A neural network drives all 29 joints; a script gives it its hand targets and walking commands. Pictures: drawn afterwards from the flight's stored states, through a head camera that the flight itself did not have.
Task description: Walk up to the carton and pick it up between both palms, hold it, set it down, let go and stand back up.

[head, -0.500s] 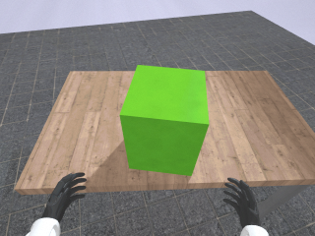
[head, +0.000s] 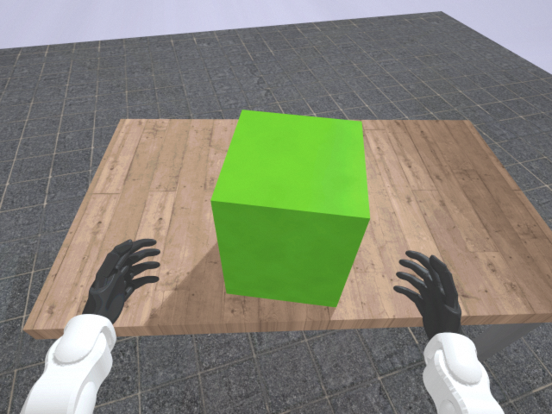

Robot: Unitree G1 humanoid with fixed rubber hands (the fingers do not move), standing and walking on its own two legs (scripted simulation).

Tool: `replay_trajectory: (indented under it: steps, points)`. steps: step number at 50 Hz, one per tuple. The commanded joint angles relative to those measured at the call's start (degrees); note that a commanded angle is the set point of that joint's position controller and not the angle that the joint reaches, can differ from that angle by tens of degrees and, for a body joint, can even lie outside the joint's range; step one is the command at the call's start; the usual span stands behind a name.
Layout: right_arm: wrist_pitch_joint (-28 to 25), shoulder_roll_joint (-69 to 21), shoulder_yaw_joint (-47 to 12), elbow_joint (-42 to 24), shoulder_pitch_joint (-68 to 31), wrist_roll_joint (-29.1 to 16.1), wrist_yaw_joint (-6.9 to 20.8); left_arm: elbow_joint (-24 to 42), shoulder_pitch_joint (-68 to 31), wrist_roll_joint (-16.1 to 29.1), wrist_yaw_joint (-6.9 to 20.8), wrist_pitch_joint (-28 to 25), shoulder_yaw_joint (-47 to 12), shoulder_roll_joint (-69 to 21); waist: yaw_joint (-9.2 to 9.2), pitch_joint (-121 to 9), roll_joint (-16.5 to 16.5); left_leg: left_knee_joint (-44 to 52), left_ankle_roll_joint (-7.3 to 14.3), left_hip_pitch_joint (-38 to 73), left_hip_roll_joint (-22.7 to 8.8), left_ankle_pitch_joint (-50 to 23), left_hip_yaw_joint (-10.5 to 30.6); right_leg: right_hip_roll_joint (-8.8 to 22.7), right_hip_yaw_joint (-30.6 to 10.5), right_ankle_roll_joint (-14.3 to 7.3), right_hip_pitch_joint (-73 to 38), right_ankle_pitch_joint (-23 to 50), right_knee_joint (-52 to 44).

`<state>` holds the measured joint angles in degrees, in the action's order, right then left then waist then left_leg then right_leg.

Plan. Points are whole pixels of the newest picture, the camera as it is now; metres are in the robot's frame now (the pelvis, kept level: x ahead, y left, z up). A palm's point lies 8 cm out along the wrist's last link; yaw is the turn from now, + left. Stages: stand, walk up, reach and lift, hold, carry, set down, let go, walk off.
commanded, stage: reach and lift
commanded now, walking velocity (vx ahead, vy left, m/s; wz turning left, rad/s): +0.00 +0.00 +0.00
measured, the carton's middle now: (290, 211) +0.42 -0.01 +0.04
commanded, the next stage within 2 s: none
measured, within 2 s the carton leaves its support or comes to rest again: neither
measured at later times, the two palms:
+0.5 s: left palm (115, 223) +0.31 +0.22 +0.13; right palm (445, 260) +0.29 -0.21 +0.11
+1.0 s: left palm (124, 151) +0.38 +0.22 +0.19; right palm (459, 200) +0.35 -0.23 +0.16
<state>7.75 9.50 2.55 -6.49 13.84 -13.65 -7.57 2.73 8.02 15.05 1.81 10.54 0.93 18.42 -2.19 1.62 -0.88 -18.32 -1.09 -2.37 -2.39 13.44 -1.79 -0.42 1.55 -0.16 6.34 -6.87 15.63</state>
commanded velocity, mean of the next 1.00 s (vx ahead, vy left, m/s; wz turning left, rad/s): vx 0.00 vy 0.00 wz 0.00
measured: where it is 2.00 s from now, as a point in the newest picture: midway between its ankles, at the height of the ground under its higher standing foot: outside the picture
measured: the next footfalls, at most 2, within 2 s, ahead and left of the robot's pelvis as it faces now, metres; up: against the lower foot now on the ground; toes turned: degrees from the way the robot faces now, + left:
none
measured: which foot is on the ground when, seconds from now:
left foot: down 0.00-1.00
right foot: down 0.00-1.00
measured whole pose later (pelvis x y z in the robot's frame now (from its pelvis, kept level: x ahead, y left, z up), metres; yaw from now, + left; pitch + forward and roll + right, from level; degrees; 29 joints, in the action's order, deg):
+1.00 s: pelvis +0.00 +0.00 +0.00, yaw +0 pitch -1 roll -1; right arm 24.7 19.8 0.6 15.8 -29.6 -23.4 -8.4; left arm -13.7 -35.7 12.3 1.3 39.1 11.3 22.0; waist 3.3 -0.7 -0.8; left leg -19.5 -1.2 -5.4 -2.7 13.3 -1.8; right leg -1.1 0.4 -0.2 8.8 -5.9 15.4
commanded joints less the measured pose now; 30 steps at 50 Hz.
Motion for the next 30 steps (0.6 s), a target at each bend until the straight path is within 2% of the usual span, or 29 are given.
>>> replay_trajectory:
  steps: [1,3,4,10,12,13,17,19,23,25,30]
  points:
    - [1.2,5.0,1.4,-7.3,-7.9,-1.0,-0.1,8.7,-10.0,-0.7,0.2,2.4,4.8,5.0,0.24,-6.3,-1.6,2.1,-2.2,-5.5,2.1,-19.3,-0.9,-1.1,-2.9,-2.5,-8.9,5.5,-0.9]
    - [2.5,5.8,1.5,-7.2,-10.8,-1.5,-0.2,8.9,-12.6,-0.9,0.6,4.5,5.6,5.3,1.20,-7.0,-1.5,2.8,-1.8,-5.6,2.2,-17.2,-0.9,-1.0,-3.0,-2.3,-8.9,4.6,-1.2]
    - [3.0,5.9,1.4,-8.2,-12.4,-1.8,-0.2,9.8,-14.7,-0.9,0.5,5.5,6.1,5.4,1.12,-7.8,-2.0,2.8,-1.8,-5.9,2.2,-16.6,-1.1,-1.1,-3.1,-2.3,-8.8,3.9,-1.0]
    - [5.8,6.6,2.1,-7.6,-20.0,-2.4,-0.5,8.9,-21.2,-1.0,0.6,9.6,7.7,5.3,1.63,-9.9,-0.1,3.6,-0.6,-6.3,1.9,-13.1,-1.5,-0.9,-2.8,-1.6,-9.3,3.6,-0.3]
    - [6.9,7.2,1.8,-7.1,-22.0,-2.8,-0.8,8.0,-23.3,-1.6,0.7,11.2,8.6,5.8,1.98,-10.7,-0.7,3.2,-0.5,-5.9,2.0,-14.5,-1.7,-0.7,-3.3,-1.5,-10.0,5.5,0.0]
    - [7.3,7.7,1.5,-7.6,-24.2,-3.1,-1.0,8.3,-25.1,-1.3,0.8,12.0,9.2,6.3,2.26,-12.4,0.2,3.1,-0.3,-5.3,2.1,-14.2,-1.6,-0.8,-3.0,-1.2,-10.2,6.1,0.4]
    - [9.2,7.8,1.3,-6.5,-27.6,-4.1,-1.4,8.4,-28.1,-2.4,0.7,15.2,11.1,6.4,1.97,-12.2,-0.4,2.8,-0.5,-5.0,2.0,-16.0,-1.6,-0.9,-3.1,-1.0,-11.3,8.1,0.5]
    - [10.1,9.0,0.8,-4.9,-29.6,-4.8,-1.5,7.8,-29.7,-2.9,0.9,17.1,12.1,6.6,2.32,-13.1,-0.4,2.6,-0.9,-4.0,2.0,-18.0,-1.7,-1.3,-3.1,-1.2,-11.6,9.4,0.3]
    - [11.6,9.6,0.7,-4.5,-34.8,-5.5,-2.0,7.0,-34.5,-3.3,1.0,20.3,13.4,6.7,2.22,-12.8,0.2,2.6,-0.6,-4.9,2.1,-16.8,-1.9,-1.4,-3.1,-0.8,-12.4,9.4,0.5]
    - [12.3,10.5,1.1,-3.3,-37.3,-5.6,-2.2,6.0,-36.9,-3.3,0.9,21.6,13.7,7.1,3.43,-12.9,0.6,2.9,-0.3,-5.1,2.1,-14.7,-2.0,-1.1,-3.3,-0.6,-11.8,8.2,0.2]
    - [14.5,11.8,1.9,1.0,-43.6,-5.8,-2.3,2.3,-44.0,-2.9,0.5,23.3,13.3,8.7,4.18,-14.2,-0.1,2.8,0.3,-6.5,2.0,-11.7,-1.8,-1.1,-3.1,-0.5,-10.9,6.9,0.7]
